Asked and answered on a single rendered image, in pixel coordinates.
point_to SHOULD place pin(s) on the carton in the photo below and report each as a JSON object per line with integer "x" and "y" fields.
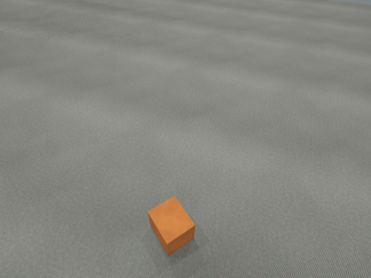
{"x": 172, "y": 225}

